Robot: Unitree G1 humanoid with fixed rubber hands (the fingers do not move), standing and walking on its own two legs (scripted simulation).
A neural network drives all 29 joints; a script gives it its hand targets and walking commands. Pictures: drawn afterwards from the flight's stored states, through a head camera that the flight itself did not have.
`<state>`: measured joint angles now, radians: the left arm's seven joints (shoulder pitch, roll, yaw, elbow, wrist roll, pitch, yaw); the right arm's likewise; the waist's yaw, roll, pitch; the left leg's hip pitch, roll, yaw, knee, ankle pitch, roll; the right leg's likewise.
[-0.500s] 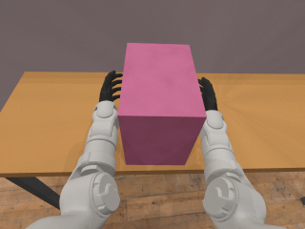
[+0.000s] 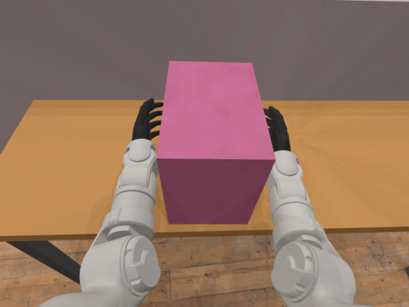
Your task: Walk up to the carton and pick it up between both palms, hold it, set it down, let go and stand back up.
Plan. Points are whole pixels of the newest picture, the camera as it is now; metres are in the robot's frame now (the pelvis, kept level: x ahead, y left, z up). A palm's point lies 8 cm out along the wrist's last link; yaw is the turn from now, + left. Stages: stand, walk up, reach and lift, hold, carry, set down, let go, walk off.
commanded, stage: reach and lift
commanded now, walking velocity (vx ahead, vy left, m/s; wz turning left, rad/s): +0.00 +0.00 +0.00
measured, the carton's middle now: (209, 145) +0.44 +0.03 +0.06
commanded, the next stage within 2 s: none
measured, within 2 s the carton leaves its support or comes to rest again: leaves its support in 1.44 s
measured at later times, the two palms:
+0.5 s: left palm (143, 138) +0.41 +0.16 +0.10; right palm (278, 147) +0.42 -0.11 +0.09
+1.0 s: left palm (143, 142) +0.40 +0.16 +0.10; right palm (281, 152) +0.40 -0.11 +0.10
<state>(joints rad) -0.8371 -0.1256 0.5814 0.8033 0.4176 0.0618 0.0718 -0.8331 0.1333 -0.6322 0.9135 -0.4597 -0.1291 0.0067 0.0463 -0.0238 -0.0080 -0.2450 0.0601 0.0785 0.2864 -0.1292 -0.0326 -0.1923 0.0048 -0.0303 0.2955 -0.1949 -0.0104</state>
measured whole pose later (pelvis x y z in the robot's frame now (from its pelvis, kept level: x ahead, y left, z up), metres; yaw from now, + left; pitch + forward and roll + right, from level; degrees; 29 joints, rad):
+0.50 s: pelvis +0.00 +0.00 +0.00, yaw +0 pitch +6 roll +0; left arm -0.84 -0.12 0.56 0.82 0.40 0.06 0.09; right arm -0.83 0.12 -0.62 0.95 -0.44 -0.18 -0.01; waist 0.05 -0.03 -0.03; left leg -0.26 0.07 0.08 0.28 -0.12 -0.03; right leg -0.20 0.00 -0.05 0.28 -0.19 -0.01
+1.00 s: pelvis -0.02 +0.00 +0.00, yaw +0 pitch +10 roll +0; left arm -0.90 -0.09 0.58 1.01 0.40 -0.13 0.13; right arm -0.87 0.06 -0.67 1.14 -0.48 -0.40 -0.06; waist 0.05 -0.04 -0.11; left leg -0.38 0.07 0.09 0.27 -0.07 -0.02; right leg -0.32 0.00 -0.07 0.27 -0.13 -0.02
